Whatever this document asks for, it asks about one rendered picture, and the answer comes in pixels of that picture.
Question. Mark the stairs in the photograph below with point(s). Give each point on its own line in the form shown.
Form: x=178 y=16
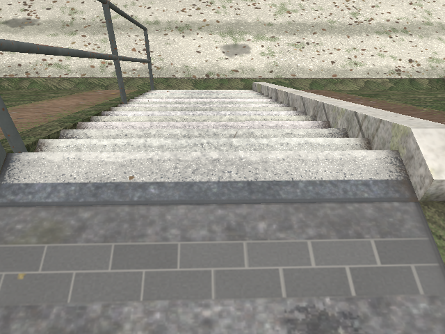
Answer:
x=202 y=121

